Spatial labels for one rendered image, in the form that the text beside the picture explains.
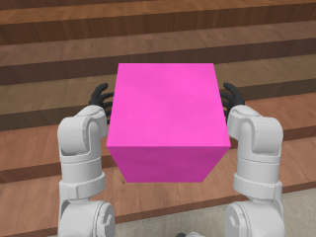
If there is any robot right hand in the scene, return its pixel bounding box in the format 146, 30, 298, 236
219, 82, 245, 126

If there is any robot left forearm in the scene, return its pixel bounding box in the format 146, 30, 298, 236
57, 105, 109, 237

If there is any robot left upper arm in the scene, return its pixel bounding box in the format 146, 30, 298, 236
58, 200, 116, 237

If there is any robot left hand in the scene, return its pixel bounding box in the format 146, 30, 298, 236
89, 83, 115, 124

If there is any carton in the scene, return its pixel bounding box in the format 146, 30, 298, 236
106, 63, 231, 183

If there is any robot right forearm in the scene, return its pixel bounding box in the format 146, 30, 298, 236
227, 105, 286, 237

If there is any robot right upper arm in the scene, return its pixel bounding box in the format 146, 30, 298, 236
224, 201, 285, 237

